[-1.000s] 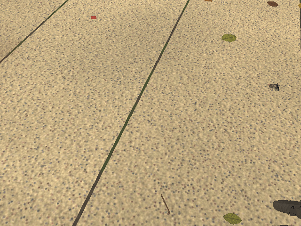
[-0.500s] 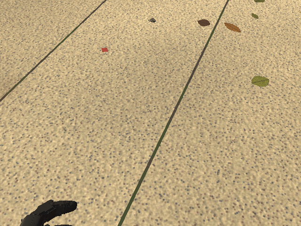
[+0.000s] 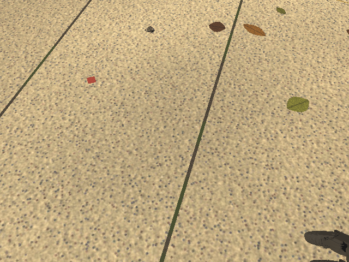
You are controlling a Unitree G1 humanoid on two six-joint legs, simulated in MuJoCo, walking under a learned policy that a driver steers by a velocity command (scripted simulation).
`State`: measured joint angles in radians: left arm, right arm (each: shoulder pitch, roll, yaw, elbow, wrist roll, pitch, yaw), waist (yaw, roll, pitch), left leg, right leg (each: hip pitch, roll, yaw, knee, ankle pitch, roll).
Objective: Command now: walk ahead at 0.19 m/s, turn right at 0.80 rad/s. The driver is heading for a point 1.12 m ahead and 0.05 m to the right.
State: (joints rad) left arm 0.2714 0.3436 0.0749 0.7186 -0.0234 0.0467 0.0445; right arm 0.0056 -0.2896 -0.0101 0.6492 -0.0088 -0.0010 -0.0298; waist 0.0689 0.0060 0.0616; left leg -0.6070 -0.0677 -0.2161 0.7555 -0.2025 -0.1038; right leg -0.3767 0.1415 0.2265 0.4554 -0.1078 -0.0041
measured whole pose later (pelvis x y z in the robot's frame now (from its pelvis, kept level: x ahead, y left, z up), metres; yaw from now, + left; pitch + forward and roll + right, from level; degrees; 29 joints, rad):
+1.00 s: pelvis +0.47 -0.18 -0.01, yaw -3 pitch +0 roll -4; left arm 0.45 0.29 0.08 0.84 0.02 -0.09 0.00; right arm 0.13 -0.32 -0.06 0.66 0.04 -0.01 0.03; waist 0.07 0.04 0.02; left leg -0.85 0.14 0.01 1.10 -0.03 0.06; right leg 0.14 0.01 -0.26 0.28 -0.36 0.04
